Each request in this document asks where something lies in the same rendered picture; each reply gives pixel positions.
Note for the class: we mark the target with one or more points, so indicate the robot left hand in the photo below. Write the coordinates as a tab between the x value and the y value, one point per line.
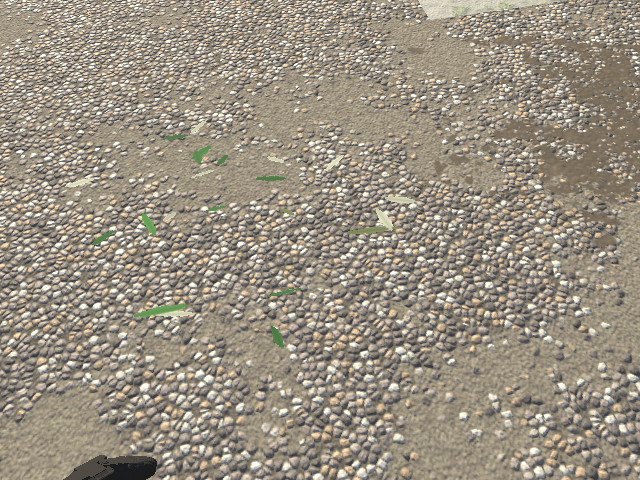
119	468

